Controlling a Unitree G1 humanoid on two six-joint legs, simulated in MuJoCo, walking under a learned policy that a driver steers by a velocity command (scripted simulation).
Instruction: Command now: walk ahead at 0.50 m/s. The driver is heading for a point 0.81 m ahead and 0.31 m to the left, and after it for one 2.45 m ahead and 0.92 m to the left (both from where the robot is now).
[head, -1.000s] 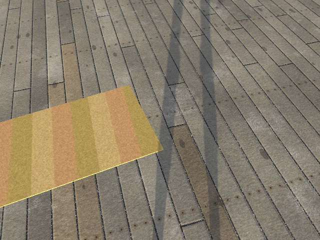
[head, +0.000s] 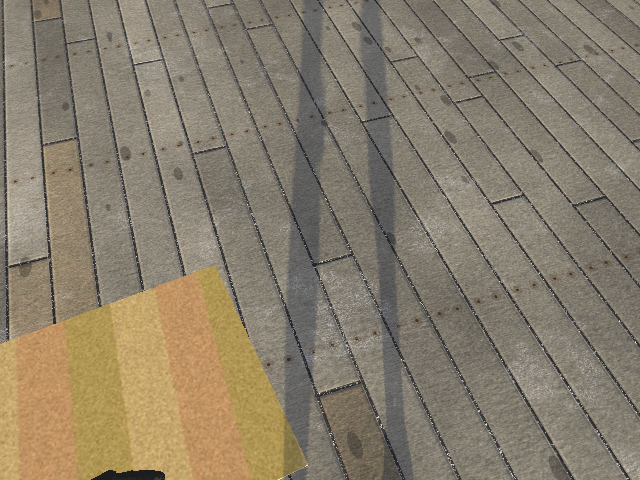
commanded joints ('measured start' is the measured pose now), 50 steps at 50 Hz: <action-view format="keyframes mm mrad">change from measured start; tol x32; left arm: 1 -55 111 25 -81 -3 -22 -15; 5 432 304 90 48 21 -18 -2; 50 -129 119 34 -172 12 -32 13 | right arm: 1 23 -180 -41 -26 2 11 -9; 26 -411 -39 -26 -290 6 24 55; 32 50 -276 -134 -224 13 45 25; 50 -15 -177 -79 -274 13 18 -17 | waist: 1 58 109 36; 5 168 -285 -429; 15 74 -19 19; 34 -43 173 -347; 50 4 130 -5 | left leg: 1 39 324 -126 68 568 140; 3 -68 243 -74 389 770 95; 5 -678 -9 -85 1028 -256 15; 6 -775 47 -200 1125 -259 30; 26 -814 155 -6 455 276 45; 31 -248 -12 82 358 169 165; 34 345 397 -855 72 -12 416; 40 -225 235 -378 23 423 286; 50 -241 169 -354 86 282 178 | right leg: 1 36 31 -14 -44 -103 -38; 3 445 60 -31 -51 -86 -97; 5 1058 -358 685 -166 -281 -310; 12 469 -175 111 -385 -50 -157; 25 697 -204 -182 -369 146 -117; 30 727 -201 -243 -1 759 -67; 31 623 -160 -259 220 678 -33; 33 -67 142 -80 884 -634 65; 34 -190 101 106 933 -612 35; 50 77 75 54 -20 43 73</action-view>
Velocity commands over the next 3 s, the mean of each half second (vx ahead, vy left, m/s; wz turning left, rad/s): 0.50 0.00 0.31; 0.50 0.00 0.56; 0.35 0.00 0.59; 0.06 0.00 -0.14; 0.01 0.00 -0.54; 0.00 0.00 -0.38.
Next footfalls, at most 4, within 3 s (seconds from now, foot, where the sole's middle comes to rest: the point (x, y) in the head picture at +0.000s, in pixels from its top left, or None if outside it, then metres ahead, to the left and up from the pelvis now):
0.06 right None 0.23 -0.13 -0.77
0.64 left None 0.49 0.14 -0.77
1.12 right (265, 327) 0.84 0.09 -0.77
1.58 left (137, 357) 0.79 0.39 -0.77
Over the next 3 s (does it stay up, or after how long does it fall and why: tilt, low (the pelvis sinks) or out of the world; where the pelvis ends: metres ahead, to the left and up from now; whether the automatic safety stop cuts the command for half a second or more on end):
stays up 0.82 0.21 0.00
